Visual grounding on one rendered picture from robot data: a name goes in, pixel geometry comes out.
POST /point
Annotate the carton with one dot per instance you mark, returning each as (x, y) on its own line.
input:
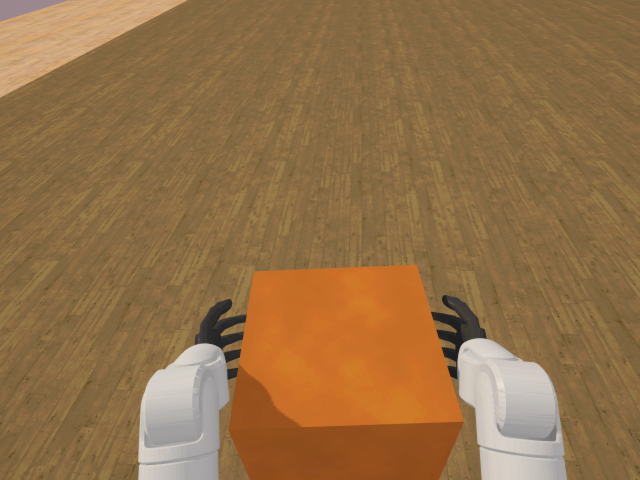
(342, 377)

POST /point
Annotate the robot left forearm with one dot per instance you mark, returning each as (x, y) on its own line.
(179, 417)

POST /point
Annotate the robot right forearm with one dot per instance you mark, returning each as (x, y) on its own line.
(517, 415)

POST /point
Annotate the robot right hand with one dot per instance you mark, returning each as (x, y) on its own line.
(467, 327)

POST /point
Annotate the robot left hand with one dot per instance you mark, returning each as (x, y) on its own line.
(211, 329)

